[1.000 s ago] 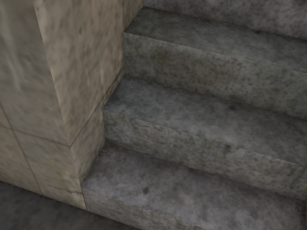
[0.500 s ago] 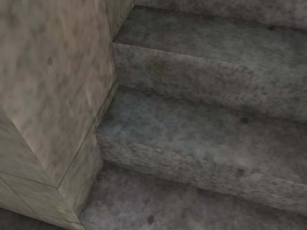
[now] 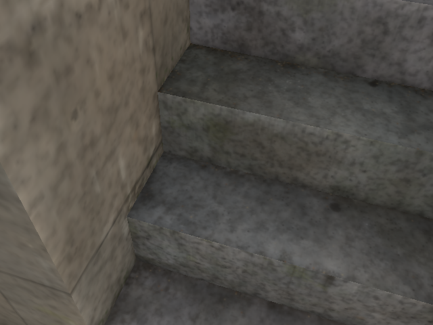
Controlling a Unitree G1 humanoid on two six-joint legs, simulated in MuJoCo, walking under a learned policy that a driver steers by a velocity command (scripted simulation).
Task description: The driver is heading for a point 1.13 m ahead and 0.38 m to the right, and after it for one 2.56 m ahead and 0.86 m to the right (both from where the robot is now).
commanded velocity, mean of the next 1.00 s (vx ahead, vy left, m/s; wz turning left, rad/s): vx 0.27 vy -0.11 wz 0.00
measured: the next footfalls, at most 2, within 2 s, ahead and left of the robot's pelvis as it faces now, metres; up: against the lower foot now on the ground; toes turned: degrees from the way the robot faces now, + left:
right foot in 0.18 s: +0.04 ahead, -0.16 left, +0.00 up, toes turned +2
left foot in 0.56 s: +0.05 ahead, +0.03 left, +0.00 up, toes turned +1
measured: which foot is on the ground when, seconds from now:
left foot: down 0.00-0.30, up 0.32-0.54, down 0.56-1.00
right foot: up 0.00-0.16, down 0.18-1.00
